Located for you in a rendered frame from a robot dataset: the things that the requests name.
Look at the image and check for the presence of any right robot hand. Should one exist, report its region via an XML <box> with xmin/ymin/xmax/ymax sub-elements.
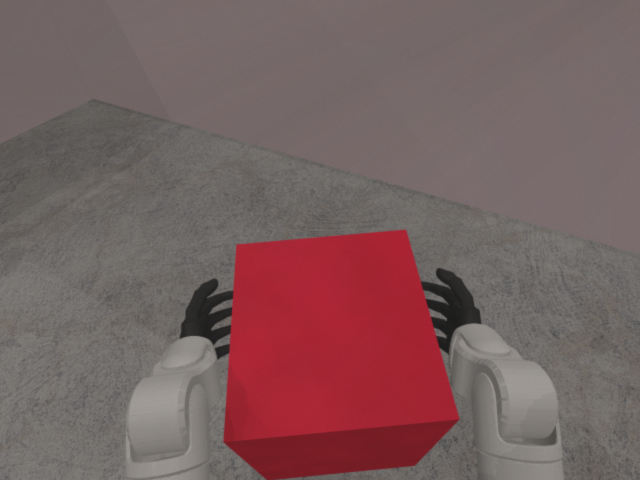
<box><xmin>421</xmin><ymin>268</ymin><xmax>481</xmax><ymax>356</ymax></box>

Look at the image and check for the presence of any left robot hand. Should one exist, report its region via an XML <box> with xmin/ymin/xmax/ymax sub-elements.
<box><xmin>179</xmin><ymin>279</ymin><xmax>233</xmax><ymax>359</ymax></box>

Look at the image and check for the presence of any carton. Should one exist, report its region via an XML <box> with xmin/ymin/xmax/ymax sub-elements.
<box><xmin>223</xmin><ymin>230</ymin><xmax>460</xmax><ymax>480</ymax></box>

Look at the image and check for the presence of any left robot forearm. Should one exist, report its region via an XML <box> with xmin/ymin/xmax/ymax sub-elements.
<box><xmin>125</xmin><ymin>336</ymin><xmax>223</xmax><ymax>480</ymax></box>

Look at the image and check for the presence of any right robot forearm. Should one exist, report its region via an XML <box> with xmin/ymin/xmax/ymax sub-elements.
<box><xmin>449</xmin><ymin>323</ymin><xmax>564</xmax><ymax>480</ymax></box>

